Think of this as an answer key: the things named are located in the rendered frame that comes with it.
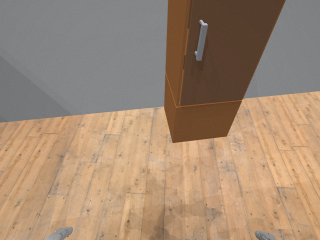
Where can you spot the right robot hand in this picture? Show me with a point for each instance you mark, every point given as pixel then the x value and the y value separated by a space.
pixel 264 236

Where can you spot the left robot hand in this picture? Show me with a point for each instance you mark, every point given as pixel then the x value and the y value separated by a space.
pixel 60 233

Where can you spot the cupboard door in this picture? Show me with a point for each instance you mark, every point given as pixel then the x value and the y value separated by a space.
pixel 236 35

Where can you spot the handle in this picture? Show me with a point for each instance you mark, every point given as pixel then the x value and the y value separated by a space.
pixel 201 41

